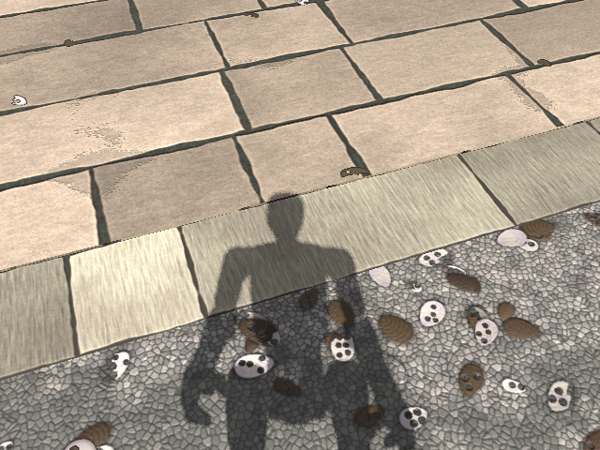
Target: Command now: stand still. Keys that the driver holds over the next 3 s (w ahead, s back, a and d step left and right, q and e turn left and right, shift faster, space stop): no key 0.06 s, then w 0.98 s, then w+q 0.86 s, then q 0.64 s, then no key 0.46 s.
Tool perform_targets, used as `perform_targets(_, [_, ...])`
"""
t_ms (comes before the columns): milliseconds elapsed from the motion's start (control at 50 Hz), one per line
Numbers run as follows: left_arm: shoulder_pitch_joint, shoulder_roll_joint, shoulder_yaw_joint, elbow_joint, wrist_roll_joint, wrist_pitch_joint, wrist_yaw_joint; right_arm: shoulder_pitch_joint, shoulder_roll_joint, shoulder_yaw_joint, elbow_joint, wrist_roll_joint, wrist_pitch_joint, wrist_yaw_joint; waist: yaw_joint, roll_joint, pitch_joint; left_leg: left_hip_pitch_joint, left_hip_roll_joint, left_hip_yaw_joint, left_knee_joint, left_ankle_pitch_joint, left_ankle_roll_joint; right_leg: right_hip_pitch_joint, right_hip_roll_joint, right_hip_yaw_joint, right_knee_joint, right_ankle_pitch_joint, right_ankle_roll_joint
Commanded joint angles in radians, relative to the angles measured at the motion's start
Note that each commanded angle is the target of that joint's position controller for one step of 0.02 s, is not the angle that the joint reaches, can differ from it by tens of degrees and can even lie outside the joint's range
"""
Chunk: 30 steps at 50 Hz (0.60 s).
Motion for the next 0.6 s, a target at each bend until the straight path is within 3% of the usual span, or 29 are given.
perform_targets(20, [0.007, 0.091, 0.014, -0.021, 0.0, -0.006, 0.004, 0.085, -0.083, -0.014, -0.007, 0.0, -0.005, -0.003, 0.004, 0.011, 0.008, -0.179, 0.033, -0.033, -0.134, 0.099, 0.021, 0.151, -0.047, 0.056, -0.064, 0.137, -0.043])
perform_targets(60, [0.008, 0.089, 0.014, -0.014, 0.001, -0.006, 0.005, 0.09, -0.08, -0.015, -0.006, 0.0, -0.006, -0.003, 0.004, 0.011, 0.012, -0.181, 0.032, -0.033, -0.139, 0.089, 0.022, 0.149, -0.047, 0.056, -0.068, 0.124, -0.041])
perform_targets(80, [0.027, 0.08, 0.011, 0.001, 0.001, -0.005, 0.005, 0.115, -0.074, -0.015, 0.006, 0.001, -0.004, -0.004, 0.003, 0.018, -0.006, -0.173, 0.029, -0.031, -0.154, -0.018, 0.03, 0.153, -0.032, 0.041, -0.066, 0.001, -0.041])
perform_targets(120, [0.031, 0.097, 0.019, 0.007, -0.008, -0.008, 0.006, 0.119, -0.121, -0.033, -0.005, 0.013, -0.002, -0.008, -0.004, 0.063, 0.048, -0.197, 0.056, -0.087, -0.186, -0.286, 0.084, 0.057, 0.019, -0.008, -0.004, -0.319, -0.042])
perform_targets(140, [0.001, 0.097, 0.02, -0.005, -0.01, -0.018, 0.004, 0.138, -0.138, -0.039, -0.013, 0.02, -0.006, -0.01, -0.022, 0.081, 0.086, -0.19, 0.106, -0.159, -0.231, -0.398, 0.121, -0.027, 0.026, -0.017, 0.045, -0.374, -0.043])
perform_targets(180, [-0.069, 0.063, 0.011, -0.04, -0.021, -0.055, -0.013, 0.147, -0.21, -0.066, -0.023, 0.031, -0.029, -0.01, -0.042, 0.182, 0.161, -0.123, 0.3, -0.402, -0.359, -0.453, 0.218, -0.195, 0.004, -0.047, 0.234, -0.207, -0.045])
perform_targets(220, [-0.095, 0.073, 0.012, -0.058, -0.025, -0.083, -0.028, 0.142, -0.188, -0.067, -0.033, 0.022, -0.052, -0.004, -0.043, 0.155, 0.19, -0.038, 0.362, -0.451, -0.36, -0.291, 0.246, -0.331, -0.064, 0.001, 0.333, -0.246, -0.063])
perform_targets(260, [-0.097, 0.079, 0.013, -0.068, -0.037, -0.102, -0.038, 0.131, -0.17, -0.065, -0.044, 0.03, -0.061, 0.009, -0.031, 0.125, 0.173, 0.026, 0.32, -0.362, -0.321, -0.144, 0.205, -0.322, -0.082, -0.007, 0.228, -0.266, -0.073])
perform_targets(280, [-0.078, 0.075, 0.015, -0.06, -0.038, -0.108, -0.042, 0.115, -0.175, -0.067, -0.05, 0.034, -0.058, 0.014, -0.014, 0.118, 0.153, -0.005, 0.277, -0.292, -0.298, -0.092, 0.18, -0.219, -0.061, -0.045, 0.135, -0.223, -0.071])
perform_targets(320, [0.089, 0.083, 0.033, 0.01, -0.033, -0.105, -0.046, 0.09, -0.192, -0.068, -0.063, 0.033, -0.051, 0.023, 0.058, 0.112, 0.077, -0.171, 0.189, -0.177, -0.193, 0.054, 0.143, 0.138, 0.034, -0.131, 0.025, -0.065, -0.052])
perform_targets(340, [0.215, 0.108, 0.05, 0.047, -0.032, -0.099, -0.044, 0.07, -0.194, -0.066, -0.072, 0.031, -0.053, 0.023, 0.117, 0.092, 0.021, -0.233, 0.152, -0.126, -0.07, 0.214, 0.119, 0.292, 0.035, -0.103, 0.013, -0.045, -0.061])
perform_targets(360, [0.376, 0.189, 0.074, 0.075, -0.027, -0.099, -0.037, 0.017, -0.145, -0.052, -0.103, 0.025, -0.059, 0.026, 0.183, -0.106, -0.034, -0.368, 0.053, -0.006, 0.29, 0.257, 0.051, 0.438, -0.155, 0.191, -0.131, -0.131, -0.133])
perform_targets(380, [0.478, 0.263, 0.079, 0.083, -0.018, -0.108, -0.046, 0.037, -0.053, -0.032, -0.14, 0.033, -0.079, 0.022, 0.175, -0.347, -0.124, -0.594, -0.069, -0.007, 0.619, -0.133, 0.016, 0.576, -0.389, 0.69, -0.343, -0.233, -0.286])
perform_targets(400, [0.384, 0.179, 0.045, 0.071, -0.004, -0.124, -0.049, -0.001, -0.107, -0.046, -0.152, 0.054, -0.095, 0.026, 0.123, -0.194, -0.065, -0.677, -0.004, -0.129, 0.794, -0.146, 0.047, 0.497, -0.421, 0.733, -0.354, -0.309, -0.286])
perform_targets(420, [0.279, 0.135, 0.027, 0.035, -0.005, -0.133, -0.051, -0.033, -0.129, -0.051, -0.167, 0.064, -0.103, 0.034, 0.086, -0.125, 0.003, -0.718, 0.049, -0.135, 0.822, -0.044, 0.082, 0.421, -0.391, 0.601, -0.35, -0.294, -0.248])
perform_targets(440, [0.203, 0.116, 0.014, 0.01, -0.003, -0.136, -0.058, -0.036, -0.134, -0.056, -0.161, 0.057, -0.105, 0.034, 0.054, -0.064, 0.025, -0.691, 0.094, -0.116, 0.786, 0.058, 0.095, 0.354, -0.342, 0.468, -0.363, -0.216, -0.212])
perform_targets(480, [0.173, 0.092, -0.002, -0.001, 0.003, -0.13, -0.062, -0.029, -0.148, -0.075, -0.155, 0.037, -0.095, 0.032, 0.018, -0.048, 0.035, -0.604, 0.138, -0.093, 0.675, 0.158, 0.092, 0.268, -0.261, 0.282, -0.385, -0.039, -0.162])
perform_targets(540, [0.252, 0.112, -0.007, 0.019, 0.007, -0.121, -0.045, -0.069, -0.118, -0.077, -0.167, 0.032, -0.071, 0.038, 0.017, -0.051, 0.044, -0.61, 0.14, -0.049, 0.579, 0.219, 0.054, 0.254, -0.228, 0.174, -0.406, 0.145, -0.165])
perform_targets(600, [0.275, 0.143, -0.004, 0.012, 0.012, -0.113, -0.027, -0.213, -0.102, -0.069, -0.225, 0.024, -0.066, 0.039, 0.037, -0.038, 0.072, -0.664, 0.138, -0.04, 0.393, 0.313, 0.021, 0.249, -0.233, 0.137, -0.428, 0.198, -0.176])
